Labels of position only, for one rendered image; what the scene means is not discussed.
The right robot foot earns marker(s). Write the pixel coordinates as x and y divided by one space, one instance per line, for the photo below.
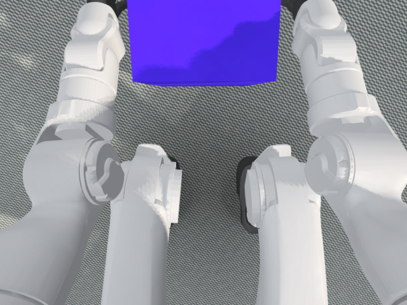
244 165

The carton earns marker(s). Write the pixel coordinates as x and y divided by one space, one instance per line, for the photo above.
204 42

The robot left thigh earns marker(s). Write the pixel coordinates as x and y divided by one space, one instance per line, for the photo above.
136 258

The robot right forearm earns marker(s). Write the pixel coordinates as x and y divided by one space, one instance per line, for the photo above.
332 75

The robot left forearm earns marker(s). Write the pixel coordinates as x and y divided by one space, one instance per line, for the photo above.
89 79

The robot left hand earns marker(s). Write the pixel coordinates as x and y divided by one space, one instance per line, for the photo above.
117 8

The robot right hand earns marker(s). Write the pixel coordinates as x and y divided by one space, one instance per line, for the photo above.
293 6

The right robot upper arm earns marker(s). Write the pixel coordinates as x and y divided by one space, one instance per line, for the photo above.
362 176

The left robot upper arm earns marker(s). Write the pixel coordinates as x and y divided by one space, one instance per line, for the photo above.
69 182

